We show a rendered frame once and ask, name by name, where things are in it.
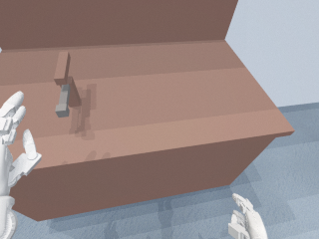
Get tap lever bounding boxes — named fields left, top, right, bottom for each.
left=55, top=84, right=71, bottom=118

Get right robot hand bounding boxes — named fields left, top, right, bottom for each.
left=228, top=193, right=268, bottom=239

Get counter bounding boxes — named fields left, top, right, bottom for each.
left=0, top=0, right=295, bottom=222

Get robot left forearm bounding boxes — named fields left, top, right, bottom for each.
left=0, top=195, right=18, bottom=239

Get left robot hand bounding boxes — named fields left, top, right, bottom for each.
left=0, top=91, right=42, bottom=197

